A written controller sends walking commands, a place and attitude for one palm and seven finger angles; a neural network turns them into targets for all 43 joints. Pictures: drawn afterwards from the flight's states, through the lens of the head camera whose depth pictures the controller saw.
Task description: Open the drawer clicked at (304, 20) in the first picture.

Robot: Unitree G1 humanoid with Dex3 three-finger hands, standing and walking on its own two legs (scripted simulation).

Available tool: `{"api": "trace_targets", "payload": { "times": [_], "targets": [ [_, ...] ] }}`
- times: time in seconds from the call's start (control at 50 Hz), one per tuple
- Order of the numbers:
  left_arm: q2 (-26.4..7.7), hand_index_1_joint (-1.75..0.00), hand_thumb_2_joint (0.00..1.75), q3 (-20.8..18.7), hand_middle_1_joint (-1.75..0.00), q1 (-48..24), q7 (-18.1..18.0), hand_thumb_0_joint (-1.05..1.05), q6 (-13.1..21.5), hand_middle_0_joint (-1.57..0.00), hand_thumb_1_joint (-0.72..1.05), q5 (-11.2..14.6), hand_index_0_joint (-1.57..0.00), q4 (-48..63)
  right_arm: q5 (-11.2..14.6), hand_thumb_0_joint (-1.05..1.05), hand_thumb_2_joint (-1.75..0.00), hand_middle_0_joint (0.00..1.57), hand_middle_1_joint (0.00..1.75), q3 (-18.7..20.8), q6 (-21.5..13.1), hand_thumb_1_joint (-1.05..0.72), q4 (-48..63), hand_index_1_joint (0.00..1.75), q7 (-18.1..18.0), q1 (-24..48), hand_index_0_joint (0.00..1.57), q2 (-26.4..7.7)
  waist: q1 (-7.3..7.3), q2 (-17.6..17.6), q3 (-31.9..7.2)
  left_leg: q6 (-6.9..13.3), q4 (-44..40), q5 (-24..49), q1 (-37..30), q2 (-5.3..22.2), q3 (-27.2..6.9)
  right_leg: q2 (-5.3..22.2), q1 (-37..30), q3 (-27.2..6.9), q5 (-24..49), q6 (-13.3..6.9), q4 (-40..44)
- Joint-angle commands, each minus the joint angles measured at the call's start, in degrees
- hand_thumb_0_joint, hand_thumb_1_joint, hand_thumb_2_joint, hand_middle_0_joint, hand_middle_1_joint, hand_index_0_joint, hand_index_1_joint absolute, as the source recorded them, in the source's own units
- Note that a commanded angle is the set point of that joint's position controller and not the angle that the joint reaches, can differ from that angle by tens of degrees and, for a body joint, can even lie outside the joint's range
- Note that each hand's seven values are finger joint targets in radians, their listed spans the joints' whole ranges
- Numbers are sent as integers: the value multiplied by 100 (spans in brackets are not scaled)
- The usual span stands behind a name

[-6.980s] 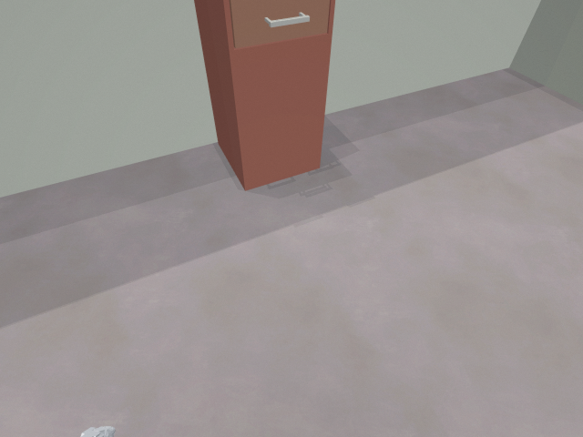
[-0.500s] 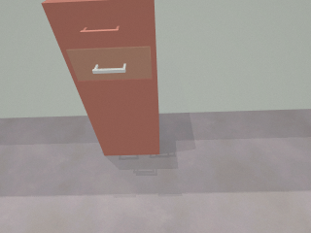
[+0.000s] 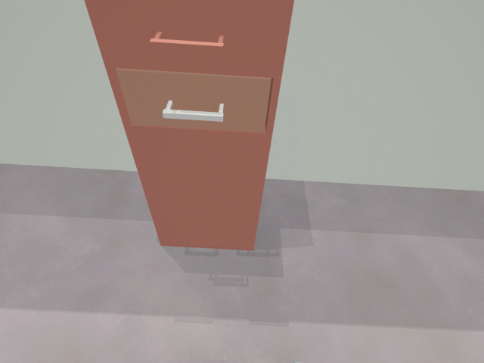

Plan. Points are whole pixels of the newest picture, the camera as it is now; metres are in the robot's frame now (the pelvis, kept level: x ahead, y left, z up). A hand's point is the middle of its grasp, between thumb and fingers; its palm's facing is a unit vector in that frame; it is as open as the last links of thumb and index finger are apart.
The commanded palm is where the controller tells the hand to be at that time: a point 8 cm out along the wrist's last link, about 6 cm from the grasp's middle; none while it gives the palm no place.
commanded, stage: take the last steps up to it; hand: left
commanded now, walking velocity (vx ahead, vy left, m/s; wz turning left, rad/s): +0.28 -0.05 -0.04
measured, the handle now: (194, 110) +0.70 +0.18 +0.02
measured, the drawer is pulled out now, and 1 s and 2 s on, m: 0.00 0.00 0.00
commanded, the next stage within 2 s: come to a stop and stand still in 0.28 s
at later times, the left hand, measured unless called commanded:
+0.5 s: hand (184, 319) +0.23 +0.13 -0.16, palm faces +0.02 -0.97 -0.24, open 7.2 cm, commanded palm none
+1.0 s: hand (173, 328) +0.22 +0.15 -0.18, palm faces -0.02 -0.96 -0.28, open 7.4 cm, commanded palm none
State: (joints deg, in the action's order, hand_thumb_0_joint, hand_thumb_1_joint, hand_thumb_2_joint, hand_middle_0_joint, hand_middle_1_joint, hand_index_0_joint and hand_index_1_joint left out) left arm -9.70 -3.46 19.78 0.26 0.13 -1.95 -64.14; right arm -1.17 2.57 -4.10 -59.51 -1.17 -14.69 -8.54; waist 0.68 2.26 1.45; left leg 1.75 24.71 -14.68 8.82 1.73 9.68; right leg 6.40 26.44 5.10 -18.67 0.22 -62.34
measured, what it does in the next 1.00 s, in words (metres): walks ahead: right foot, then left foot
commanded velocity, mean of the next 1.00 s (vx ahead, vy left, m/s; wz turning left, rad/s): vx -0.03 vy -0.01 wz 0.00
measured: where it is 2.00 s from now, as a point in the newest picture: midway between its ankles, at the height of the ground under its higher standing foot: outside the picture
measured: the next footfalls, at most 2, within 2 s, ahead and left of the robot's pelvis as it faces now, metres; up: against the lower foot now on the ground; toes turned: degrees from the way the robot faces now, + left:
right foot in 0.26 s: +0.25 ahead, -0.14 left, +0.00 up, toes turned -10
left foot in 0.64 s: +0.25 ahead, +0.04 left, +0.00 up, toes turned +1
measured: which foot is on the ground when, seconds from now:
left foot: down 0.00-0.28, up 0.30-0.62, down 0.64-1.00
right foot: up 0.00-0.24, down 0.26-0.68, up 0.70-0.98, down 1.00-1.00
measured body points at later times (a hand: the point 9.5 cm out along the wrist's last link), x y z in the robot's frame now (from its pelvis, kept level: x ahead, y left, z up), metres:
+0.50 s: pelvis +0.17 -0.05 +0.00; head +0.19 -0.07 +0.45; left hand +0.23 +0.18 -0.15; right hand +0.16 -0.28 -0.17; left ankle +0.16 +0.09 -0.69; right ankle +0.21 -0.14 -0.74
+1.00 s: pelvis +0.17 -0.05 -0.02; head +0.20 -0.06 +0.43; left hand +0.22 +0.20 -0.16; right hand +0.26 -0.28 -0.16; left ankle +0.23 +0.07 -0.74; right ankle +0.14 -0.18 -0.75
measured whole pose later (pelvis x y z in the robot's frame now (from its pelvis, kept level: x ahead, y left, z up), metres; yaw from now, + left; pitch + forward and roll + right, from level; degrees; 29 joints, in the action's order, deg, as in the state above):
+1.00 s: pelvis +0.17 -0.05 -0.02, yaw -3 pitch +1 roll +1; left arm -12.7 -1.7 14.8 -1.7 -1.4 -1.9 -53.9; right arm -1.3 2.1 2.1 -52.8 -0.6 -8.2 -9.5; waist 1.2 0.8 2.4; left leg -0.3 35.2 -13.7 22.8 2.6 5.3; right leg 3.1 14.7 0.0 -19.5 0.3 -33.8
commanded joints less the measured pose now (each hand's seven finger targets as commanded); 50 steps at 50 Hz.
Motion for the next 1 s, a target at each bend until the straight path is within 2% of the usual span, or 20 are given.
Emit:
{"api": "trace_targets", "payload": {
  "times": [0.0,0.16,0.22,0.24,0.26,0.28,0.32,0.4,0.5,0.58,0.62,0.66,0.72,0.8,0.88,0.9,0.92,0.94,0.96,0.98],
  "targets": [
    [-91,-30,90,-3,-30,-148,72,0,54,-20,90,34,-20,517,9,0,-90,20,30,104,-71,-90,-84,30,-46,-645,20,-622,-46,-776,499,794,-1625,864,-180,1546,-1155,232,817,-244,519,101,562],
    [-214,-30,90,-16,-30,-1207,91,0,96,-20,90,60,-20,989,-73,0,-90,20,30,168,36,-90,-262,30,-22,-851,20,-801,-205,-792,738,647,-1008,1706,-181,1555,-801,-97,-57,139,632,-39,2429],
    [-530,-30,90,-106,-30,-23,59,0,206,-20,90,39,-20,625,-24,0,-90,20,30,149,70,-90,-297,30,-1,-750,20,-783,380,-268,130,315,592,2178,177,1109,-386,-392,-1928,301,1040,-190,3249],
    [-959,-30,90,-207,-30,677,9,0,298,-20,90,6,-20,410,33,0,-90,20,30,113,53,-90,-280,30,42,-880,20,-580,627,501,-466,76,2102,1251,985,639,-19,473,-3099,-725,1357,-491,3492],
    [-1536,-30,90,-316,-30,1130,-29,0,323,-20,90,64,-20,346,94,0,-90,20,30,44,50,-90,-117,30,50,-1087,20,-309,561,1643,-1006,-113,3874,-1849,2025,-90,-76,1836,-3847,-2726,2379,-1153,4192],
    [-1562,-30,90,-303,-30,884,-57,0,327,-20,90,143,-20,408,108,0,-90,20,30,77,118,-90,-107,30,25,-897,20,-535,578,1315,-1128,-35,4653,-2037,2014,77,-837,1965,-3251,-2981,1657,-1399,4609],
    [-1043,-30,90,-179,-30,-225,-125,0,266,-20,90,129,-20,704,38,0,-90,20,30,91,171,-90,-53,30,53,-460,20,-448,249,342,-105,-22,4938,-1072,2349,484,-1038,1624,-2008,-2241,291,-1297,4960],
    [-483,-30,90,50,-30,-851,-182,0,324,-20,90,71,-20,746,11,0,-90,20,30,-23,356,-90,-310,30,47,-976,20,-116,-333,282,-26,-290,3267,-588,1200,503,-844,997,-800,-621,2284,-939,4955],
    [-754,-30,90,6,-30,-617,-239,0,141,-20,90,65,-20,626,101,0,-90,20,30,-74,467,-90,-187,30,-12,-577,20,-99,-83,295,-344,-411,1603,-511,947,183,-652,914,-1549,-549,3778,-1044,4258],
    [-875,-30,90,-83,-30,-565,-267,0,-32,-20,90,104,-20,622,63,0,-90,20,30,40,548,-90,-17,30,-37,-296,20,-385,-104,569,-118,-388,676,267,448,161,-623,926,-1271,-635,3446,-856,3800],
    [-712,-30,90,-61,-30,-501,-257,0,-111,-20,90,119,-20,709,41,0,-90,20,30,85,508,-90,49,30,-33,-284,20,-662,-127,-288,-149,-117,183,2251,-180,751,-1149,390,-651,-356,2171,-401,3276],
    [-443,-30,90,12,-30,-399,-271,0,-180,-20,90,158,-20,796,11,0,-90,20,30,125,480,-90,215,30,-76,-57,20,-1036,-86,-1778,-189,667,-700,3696,204,1849,-2187,-431,-698,130,-713,50,1895],
    [-528,-30,90,-29,-30,-323,-259,0,-204,-20,90,134,-20,720,-11,0,-90,20,30,120,462,-90,371,30,-168,421,20,-1045,15,-1173,-435,1071,-410,4031,-11,1840,-1957,-454,-303,-605,-1368,50,285],
    [-486,-30,90,-20,-30,-370,-221,0,-183,-20,90,117,-20,759,12,0,-90,20,30,174,463,-90,427,30,-140,459,20,-1021,-82,-898,-656,917,-281,3900,-517,1576,-1518,-445,-122,-529,-1064,183,466],
    [-374,-30,90,53,-30,-387,-209,0,-177,-20,90,127,-20,829,-8,0,-90,20,30,230,488,-90,362,30,-90,428,20,-1106,-152,-1276,-693,839,-333,3223,-506,1527,-1585,-379,-644,-321,-996,154,1921],
    [-1110,-30,90,218,-30,-3,-221,0,-97,-20,90,22,-20,1187,-22,0,-90,20,30,253,503,-90,945,30,-96,383,20,-1503,14,-999,-562,604,-159,2030,122,1250,-1735,-547,-1156,-286,-982,147,2570],
    [-586,-30,90,132,-30,270,-175,0,-145,-20,90,68,-20,1174,-58,0,-90,20,30,295,487,-90,1076,30,-62,878,20,-1403,306,-160,-641,270,653,865,579,1043,-1283,-396,-1066,-410,185,97,3713],
    [-860,-30,90,87,-30,78,-222,0,-86,-20,90,-18,-20,1318,-21,0,-90,20,30,243,510,-90,1154,30,-38,491,20,-870,59,819,-574,-21,1372,-199,1137,263,-844,175,-1297,-1149,993,-113,4272],
    [-1121,-30,90,31,-30,-257,-253,0,-56,-20,90,-57,-20,1540,-11,0,-90,20,30,173,545,-90,1289,30,13,411,20,-590,-76,1229,-378,-194,1910,-1109,1610,-117,-705,869,-1124,-1945,847,-534,4390],
    [-1249,-30,90,30,-30,-471,-247,0,-65,-20,90,-95,-20,1723,-16,0,-90,20,30,199,587,-90,1370,30,63,422,20,-523,-141,369,-348,-221,2367,-1144,1242,-195,-763,919,-595,-1768,329,-748,4329]
  ]
}}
